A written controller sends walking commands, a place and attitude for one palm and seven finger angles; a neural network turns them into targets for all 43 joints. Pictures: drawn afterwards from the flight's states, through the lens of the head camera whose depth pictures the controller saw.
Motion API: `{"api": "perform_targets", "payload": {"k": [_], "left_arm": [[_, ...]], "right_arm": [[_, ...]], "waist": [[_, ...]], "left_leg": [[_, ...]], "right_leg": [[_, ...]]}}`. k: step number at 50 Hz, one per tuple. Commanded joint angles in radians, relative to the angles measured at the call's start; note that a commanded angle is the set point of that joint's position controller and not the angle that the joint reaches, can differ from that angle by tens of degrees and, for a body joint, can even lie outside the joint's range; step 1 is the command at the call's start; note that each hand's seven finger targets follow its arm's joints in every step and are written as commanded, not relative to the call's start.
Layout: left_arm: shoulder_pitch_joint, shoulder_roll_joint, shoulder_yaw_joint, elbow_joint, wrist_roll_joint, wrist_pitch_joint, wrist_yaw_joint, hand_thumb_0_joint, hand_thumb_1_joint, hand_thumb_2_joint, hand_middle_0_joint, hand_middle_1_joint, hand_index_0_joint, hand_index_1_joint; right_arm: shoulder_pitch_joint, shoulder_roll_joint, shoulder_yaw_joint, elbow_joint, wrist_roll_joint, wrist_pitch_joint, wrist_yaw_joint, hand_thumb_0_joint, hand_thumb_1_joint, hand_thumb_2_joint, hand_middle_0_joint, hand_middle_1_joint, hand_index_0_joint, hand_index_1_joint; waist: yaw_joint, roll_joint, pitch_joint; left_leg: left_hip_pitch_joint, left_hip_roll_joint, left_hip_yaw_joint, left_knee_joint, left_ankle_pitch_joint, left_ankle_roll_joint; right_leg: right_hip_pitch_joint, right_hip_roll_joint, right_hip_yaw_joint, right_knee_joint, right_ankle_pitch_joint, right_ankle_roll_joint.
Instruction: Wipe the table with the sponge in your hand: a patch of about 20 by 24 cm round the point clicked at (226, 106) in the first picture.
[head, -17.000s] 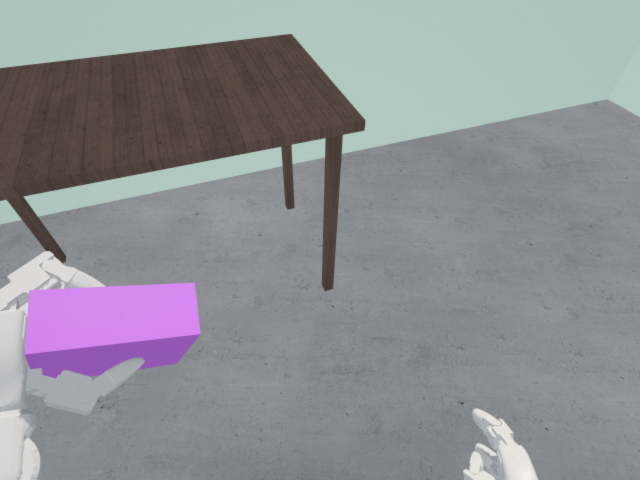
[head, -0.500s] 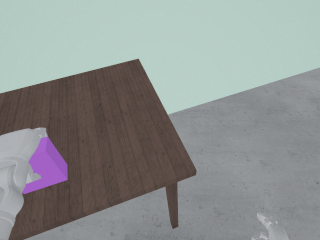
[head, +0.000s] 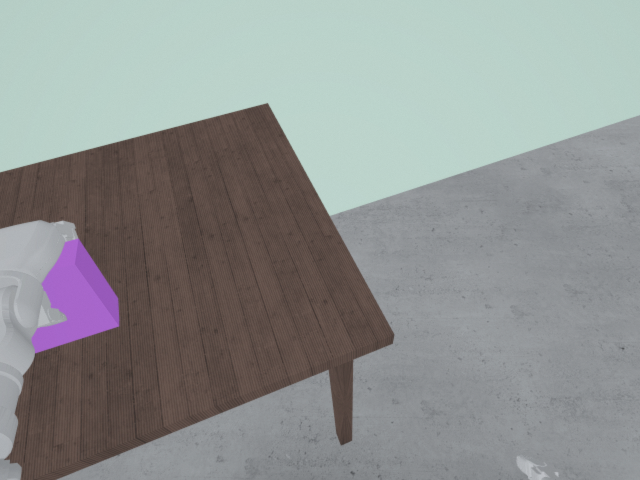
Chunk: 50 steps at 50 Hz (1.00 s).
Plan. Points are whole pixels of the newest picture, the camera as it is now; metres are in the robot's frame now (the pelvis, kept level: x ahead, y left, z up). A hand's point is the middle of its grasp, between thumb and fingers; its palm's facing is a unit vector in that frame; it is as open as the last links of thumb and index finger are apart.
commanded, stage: wipe forward along the first lane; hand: left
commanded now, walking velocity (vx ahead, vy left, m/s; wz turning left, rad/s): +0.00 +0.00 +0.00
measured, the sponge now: (63, 307) +0.30 +0.39 +0.03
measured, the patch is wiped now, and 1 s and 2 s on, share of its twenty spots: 0.25 0.40 0.65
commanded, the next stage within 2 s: slide across to the middle lane in 0.46 s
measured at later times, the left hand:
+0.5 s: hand (48, 246) +0.37 +0.41 +0.08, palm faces -0.14 +0.00 -0.99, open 9.7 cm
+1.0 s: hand (75, 233) +0.39 +0.39 +0.08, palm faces -0.10 +0.02 -1.00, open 9.7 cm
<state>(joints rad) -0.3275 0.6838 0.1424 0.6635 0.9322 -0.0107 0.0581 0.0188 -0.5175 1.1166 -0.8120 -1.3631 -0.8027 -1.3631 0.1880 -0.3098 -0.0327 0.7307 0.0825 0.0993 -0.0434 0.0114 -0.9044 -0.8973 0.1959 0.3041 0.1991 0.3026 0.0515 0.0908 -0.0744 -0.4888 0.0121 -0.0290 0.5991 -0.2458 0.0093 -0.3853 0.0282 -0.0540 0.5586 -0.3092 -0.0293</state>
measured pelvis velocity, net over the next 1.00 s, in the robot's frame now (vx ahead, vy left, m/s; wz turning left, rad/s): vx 0.02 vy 0.03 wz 0.01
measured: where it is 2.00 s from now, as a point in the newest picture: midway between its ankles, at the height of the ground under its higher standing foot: outside the picture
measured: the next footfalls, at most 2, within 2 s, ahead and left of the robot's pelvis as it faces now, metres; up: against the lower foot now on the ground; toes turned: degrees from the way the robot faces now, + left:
none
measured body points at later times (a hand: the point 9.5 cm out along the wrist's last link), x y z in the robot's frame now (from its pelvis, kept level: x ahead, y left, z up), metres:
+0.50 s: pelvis +0.01 +0.02 +0.00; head +0.06 +0.01 +0.45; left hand +0.37 +0.41 +0.13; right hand +0.11 -0.25 -0.13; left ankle +0.03 +0.12 -0.73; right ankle -0.02 -0.10 -0.73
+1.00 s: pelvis +0.02 +0.03 +0.00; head +0.07 +0.02 +0.45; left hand +0.39 +0.38 +0.13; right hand +0.14 -0.23 -0.13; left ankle +0.03 +0.12 -0.73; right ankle -0.02 -0.10 -0.73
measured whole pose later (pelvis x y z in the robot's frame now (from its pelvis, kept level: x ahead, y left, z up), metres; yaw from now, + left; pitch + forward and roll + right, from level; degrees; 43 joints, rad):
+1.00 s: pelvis +0.02 +0.03 +0.00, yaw +1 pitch +9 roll -2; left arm -0.56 0.64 0.00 0.81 0.97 0.08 0.11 0.01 -0.50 1.13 -0.78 -1.41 -0.77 -1.42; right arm 0.19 -0.28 -0.03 0.75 0.08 0.14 -0.02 0.01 -0.90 -0.90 0.20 0.30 0.20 0.30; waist 0.03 0.06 -0.08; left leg -0.47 -0.02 -0.02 0.56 -0.25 0.04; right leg -0.34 -0.01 -0.05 0.48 -0.30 0.00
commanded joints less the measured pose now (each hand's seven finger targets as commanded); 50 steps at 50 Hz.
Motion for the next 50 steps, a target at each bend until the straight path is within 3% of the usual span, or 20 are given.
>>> {"api": "perform_targets", "payload": {"k": [1,6,10,11,14,15,17,20,22,24,25,27,30,33,35,36,40,44,47,50], "left_arm": [[-0.237,0.246,0.030,0.004,0.036,0.018,0.030,0.000,0.100,1.300,-1.200,-1.600,-1.200,-1.600],[-0.355,0.251,-0.002,0.053,0.050,0.006,0.020,0.000,0.100,1.300,-1.200,-1.600,-1.200,-1.600],[-0.344,0.305,0.050,0.090,0.066,-0.014,0.019,0.000,0.100,1.300,-1.200,-1.600,-1.200,-1.600],[-0.357,0.259,0.002,0.094,0.065,-0.016,0.019,0.000,0.100,1.300,-1.200,-1.600,-1.200,-1.600],[-0.373,0.259,0.004,0.113,0.074,-0.022,0.029,0.000,0.100,1.300,-1.200,-1.600,-1.200,-1.600],[-0.367,0.288,0.036,0.103,0.071,-0.029,0.028,0.000,0.100,1.300,-1.200,-1.600,-1.200,-1.600],[-0.392,0.250,-0.002,0.123,0.072,-0.027,0.036,0.000,0.100,1.300,-1.200,-1.600,-1.200,-1.600],[-0.417,0.323,0.054,0.147,0.070,-0.028,0.043,0.000,0.100,1.300,-1.200,-1.600,-1.200,-1.600],[-0.469,0.281,-0.002,0.165,0.079,-0.025,0.044,0.000,0.100,1.300,-1.200,-1.600,-1.200,-1.600],[-0.470,0.308,0.013,0.192,0.089,-0.021,0.044,0.000,0.100,1.300,-1.200,-1.600,-1.200,-1.600],[-0.478,0.339,0.036,0.181,0.090,-0.027,0.039,0.000,0.100,1.300,-1.200,-1.600,-1.200,-1.600],[-0.506,0.323,0.007,0.208,0.096,-0.028,0.037,0.000,0.100,1.300,-1.200,-1.600,-1.200,-1.600],[-0.534,0.309,-0.001,0.139,0.089,-0.047,0.029,0.000,0.100,1.300,-1.200,-1.600,-1.200,-1.600],[-0.516,0.243,-0.036,0.088,0.064,-0.055,0.043,0.000,0.100,1.300,-1.200,-1.600,-1.200,-1.600],[-0.513,0.268,0.007,0.055,0.034,-0.059,0.054,0.000,0.100,1.300,-1.200,-1.600,-1.200,-1.600],[-0.517,0.227,-0.031,0.046,0.026,-0.054,0.057,0.000,0.100,1.300,-1.200,-1.600,-1.200,-1.600],[-0.508,0.187,-0.050,0.003,0.017,-0.008,0.070,0.000,0.100,1.300,-1.200,-1.600,-1.200,-1.600],[-0.511,0.149,-0.096,0.022,0.031,0.051,0.070,0.000,0.100,1.300,-1.200,-1.600,-1.200,-1.600],[-0.564,0.091,-0.151,-0.010,0.033,0.068,0.060,0.000,0.100,1.300,-1.200,-1.600,-1.200,-1.600],[-0.564,0.090,-0.135,-0.021,0.028,0.081,0.055,0.000,0.100,1.300,-1.200,-1.600,-1.200,-1.600]], "right_arm": [[-0.033,-0.148,-0.049,-0.114,0.000,-0.031,-0.008,0.000,-0.900,-0.900,0.200,0.300,0.200,0.300],[-0.009,-0.151,-0.046,-0.104,0.001,-0.027,-0.008,0.000,-0.900,-0.900,0.200,0.300,0.200,0.300],[-0.001,-0.156,-0.048,-0.106,-0.001,-0.014,-0.003,0.000,-0.900,-0.900,0.200,0.300,0.200,0.300],[0.014,-0.152,-0.048,-0.108,-0.002,-0.011,0.000,0.000,-0.900,-0.900,0.200,0.300,0.200,0.300],[0.023,-0.155,-0.056,-0.105,-0.003,-0.004,0.006,0.000,-0.900,-0.900,0.200,0.300,0.200,0.300],[0.015,-0.156,-0.054,-0.109,-0.003,-0.004,0.005,0.000,-0.900,-0.900,0.200,0.300,0.200,0.300],[0.035,-0.155,-0.058,-0.101,-0.003,0.002,0.008,0.000,-0.900,-0.900,0.200,0.300,0.200,0.300],[0.035,-0.165,-0.054,-0.095,-0.001,0.004,0.005,0.000,-0.900,-0.900,0.200,0.300,0.200,0.300],[0.052,-0.164,-0.057,-0.087,-0.002,0.006,0.007,0.000,-0.900,-0.900,0.200,0.300,0.200,0.300],[0.062,-0.168,-0.058,-0.083,-0.003,0.009,0.009,0.000,-0.900,-0.900,0.200,0.300,0.200,0.300],[0.053,-0.170,-0.054,-0.087,-0.002,0.010,0.007,0.000,-0.900,-0.900,0.200,0.300,0.200,0.300],[0.076,-0.171,-0.056,-0.079,-0.004,0.014,0.008,0.000,-0.900,-0.900,0.200,0.300,0.200,0.300],[0.059,-0.161,-0.055,-0.091,-0.003,0.011,0.009,0.000,-0.900,-0.900,0.200,0.300,0.200,0.300],[0.062,-0.151,-0.064,-0.093,-0.004,0.013,0.010,0.000,-0.900,-0.900,0.200,0.300,0.200,0.300],[0.041,-0.150,-0.061,-0.091,-0.001,0.010,0.006,0.000,-0.900,-0.900,0.200,0.300,0.200,0.300],[0.043,-0.148,-0.064,-0.086,-0.001,0.010,0.006,0.000,-0.900,-0.900,0.200,0.300,0.200,0.300],[0.002,-0.140,-0.058,-0.086,0.003,0.005,0.012,0.000,-0.900,-0.900,0.200,0.300,0.200,0.300],[-0.003,-0.139,-0.054,-0.082,0.001,0.011,0.016,0.000,-0.900,-0.900,0.200,0.300,0.200,0.300],[-0.011,-0.133,-0.051,-0.083,0.000,0.009,0.016,0.000,-0.900,-0.900,0.200,0.300,0.200,0.300],[-0.032,-0.129,-0.046,-0.091,0.000,0.009,0.013,0.000,-0.900,-0.900,0.200,0.300,0.200,0.300]], "waist": [[-0.041,-0.133,-0.159],[-0.058,-0.114,-0.163],[-0.039,-0.094,-0.196],[-0.051,-0.094,-0.191],[-0.052,-0.109,-0.201],[-0.038,-0.076,-0.215],[-0.057,-0.101,-0.207],[-0.046,-0.084,-0.211],[-0.073,-0.094,-0.196],[-0.068,-0.108,-0.215],[-0.057,-0.067,-0.227],[-0.077,-0.085,-0.222],[-0.063,-0.032,-0.265],[-0.070,-0.034,-0.281],[-0.057,-0.021,-0.294],[-0.069,-0.033,-0.281],[-0.059,-0.013,-0.273],[-0.068,-0.051,-0.246],[-0.083,-0.024,-0.250],[-0.071,-0.024,-0.263]], "left_leg": [[0.115,-0.043,0.023,-0.050,0.079,0.068],[0.132,-0.040,0.016,-0.055,0.071,0.069],[0.133,-0.035,0.011,-0.052,0.131,0.063],[0.138,-0.037,0.012,-0.049,0.127,0.064],[0.145,-0.032,0.011,-0.045,0.137,0.063],[0.148,-0.030,0.004,-0.051,0.152,0.061],[0.155,-0.028,0.001,-0.045,0.145,0.061],[0.143,-0.026,-0.002,-0.054,0.151,0.059],[0.149,-0.024,-0.005,-0.049,0.129,0.060],[0.147,-0.025,-0.004,-0.045,0.144,0.061],[0.152,-0.024,-0.006,-0.051,0.161,0.060],[0.150,-0.023,-0.004,-0.040,0.159,0.060],[0.196,-0.017,-0.015,-0.051,0.195,0.056],[0.242,-0.014,-0.017,-0.047,0.209,0.056],[0.254,-0.010,-0.023,-0.062,0.230,0.053],[0.269,-0.010,-0.027,-0.060,0.230,0.053],[0.295,-0.008,-0.034,-0.088,0.241,0.047],[0.290,-0.013,-0.035,-0.095,0.233,0.046],[0.332,-0.008,-0.049,-0.097,0.249,0.039],[0.338,-0.010,-0.047,-0.101,0.274,0.037]], "right_leg": [[0.026,-0.001,0.051,-0.112,0.173,-0.015],[-0.005,0.002,0.045,-0.116,0.146,-0.019],[0.011,0.005,0.047,-0.103,0.202,-0.030],[0.003,0.006,0.036,-0.101,0.195,-0.027],[-0.015,0.009,0.035,-0.102,0.193,-0.028],[-0.008,0.010,0.038,-0.097,0.200,-0.035],[-0.033,0.013,0.026,-0.096,0.182,-0.031],[-0.025,0.014,0.032,-0.097,0.184,-0.036],[-0.059,0.014,0.024,-0.099,0.155,-0.030],[-0.045,0.016,0.028,-0.099,0.170,-0.032],[-0.038,0.015,0.035,-0.098,0.183,-0.039],[-0.050,0.016,0.027,-0.095,0.183,-0.033],[-0.045,0.018,0.030,-0.094,0.188,-0.042],[-0.040,0.020,0.028,-0.106,0.189,-0.037],[-0.019,0.019,0.030,-0.108,0.205,-0.041],[-0.026,0.019,0.023,-0.110,0.200,-0.038],[-0.013,0.016,0.023,-0.123,0.198,-0.040],[0.003,0.013,0.017,-0.134,0.199,-0.037],[-0.019,0.012,0.013,-0.130,0.197,-0.038],[0.003,0.010,0.018,-0.133,0.220,-0.044]]}}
